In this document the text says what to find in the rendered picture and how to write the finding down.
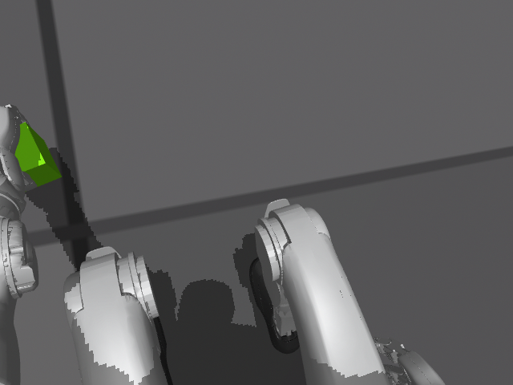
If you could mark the right robot foot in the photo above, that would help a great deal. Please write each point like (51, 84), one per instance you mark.
(285, 344)

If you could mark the cube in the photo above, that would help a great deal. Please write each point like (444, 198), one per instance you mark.
(34, 157)

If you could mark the left robot arm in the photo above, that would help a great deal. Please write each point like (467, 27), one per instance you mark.
(18, 263)

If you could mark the left robot foot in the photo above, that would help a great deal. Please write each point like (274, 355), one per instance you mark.
(163, 347)

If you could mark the right robot hand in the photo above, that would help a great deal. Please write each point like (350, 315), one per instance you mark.
(413, 370)

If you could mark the left robot hand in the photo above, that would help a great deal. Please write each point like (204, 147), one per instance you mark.
(10, 120)

